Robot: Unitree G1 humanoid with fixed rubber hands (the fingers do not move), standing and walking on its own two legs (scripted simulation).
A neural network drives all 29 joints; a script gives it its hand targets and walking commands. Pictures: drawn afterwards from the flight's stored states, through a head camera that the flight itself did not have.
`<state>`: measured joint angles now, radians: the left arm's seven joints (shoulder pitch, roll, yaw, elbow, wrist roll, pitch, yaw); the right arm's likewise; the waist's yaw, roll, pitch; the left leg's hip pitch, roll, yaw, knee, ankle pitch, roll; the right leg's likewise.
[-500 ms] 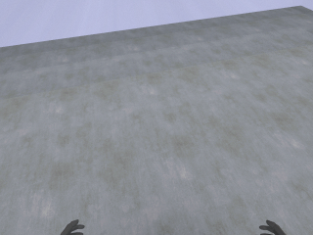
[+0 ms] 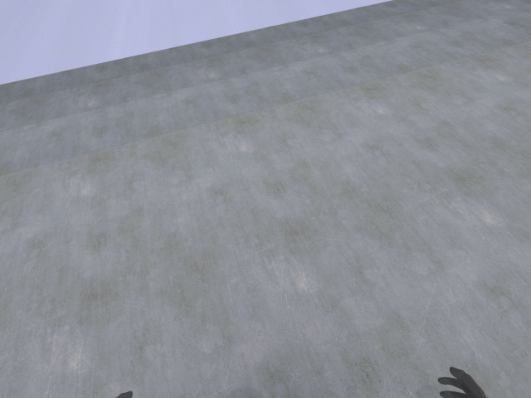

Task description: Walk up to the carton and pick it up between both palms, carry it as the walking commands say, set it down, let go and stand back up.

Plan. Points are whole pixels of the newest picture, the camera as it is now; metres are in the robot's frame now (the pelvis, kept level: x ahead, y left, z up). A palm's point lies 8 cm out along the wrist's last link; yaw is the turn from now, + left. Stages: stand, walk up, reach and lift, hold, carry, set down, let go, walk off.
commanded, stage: walk up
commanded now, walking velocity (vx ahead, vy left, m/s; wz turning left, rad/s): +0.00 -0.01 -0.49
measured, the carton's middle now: out of the picture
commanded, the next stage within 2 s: none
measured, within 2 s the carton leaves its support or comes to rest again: neither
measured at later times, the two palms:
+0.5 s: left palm out of the picture +0.09 +0.28 -0.08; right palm out of the picture +0.06 -0.28 -0.09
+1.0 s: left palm (155, 393) +0.15 +0.22 -0.11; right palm out of the picture -0.13 -0.25 -0.12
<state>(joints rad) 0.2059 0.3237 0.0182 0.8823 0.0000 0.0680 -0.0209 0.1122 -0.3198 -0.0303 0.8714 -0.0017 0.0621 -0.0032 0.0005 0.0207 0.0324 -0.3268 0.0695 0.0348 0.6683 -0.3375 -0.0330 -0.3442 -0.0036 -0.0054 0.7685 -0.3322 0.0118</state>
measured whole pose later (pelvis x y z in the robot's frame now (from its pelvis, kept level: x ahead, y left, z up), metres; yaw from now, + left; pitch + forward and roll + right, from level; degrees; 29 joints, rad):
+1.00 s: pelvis -0.06 +0.02 +0.01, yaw -27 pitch +2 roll +2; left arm 0.17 0.30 0.04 0.87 0.00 0.04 -0.02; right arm 0.22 -0.28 -0.02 0.89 0.00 0.04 -0.01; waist 0.00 -0.01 0.07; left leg -0.24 0.14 0.24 0.60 -0.35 -0.04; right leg -0.38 0.00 -0.02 0.63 -0.26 0.02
